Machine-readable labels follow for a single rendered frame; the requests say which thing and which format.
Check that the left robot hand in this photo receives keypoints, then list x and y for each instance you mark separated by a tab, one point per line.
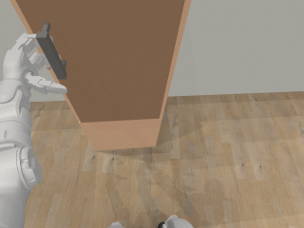
16	66

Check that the robot left forearm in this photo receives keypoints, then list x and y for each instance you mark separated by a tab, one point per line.
15	119

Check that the right robot shin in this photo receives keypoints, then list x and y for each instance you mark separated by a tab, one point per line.
172	217

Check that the cupboard door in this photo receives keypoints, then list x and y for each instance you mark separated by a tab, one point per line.
118	53

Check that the robot left upper arm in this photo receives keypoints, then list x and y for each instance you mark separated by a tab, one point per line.
19	172

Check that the left robot shin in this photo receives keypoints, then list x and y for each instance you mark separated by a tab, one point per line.
115	223

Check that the handle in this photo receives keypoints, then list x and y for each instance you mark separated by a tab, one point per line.
47	46

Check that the robot shin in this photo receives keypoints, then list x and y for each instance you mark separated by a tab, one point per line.
115	223
172	217

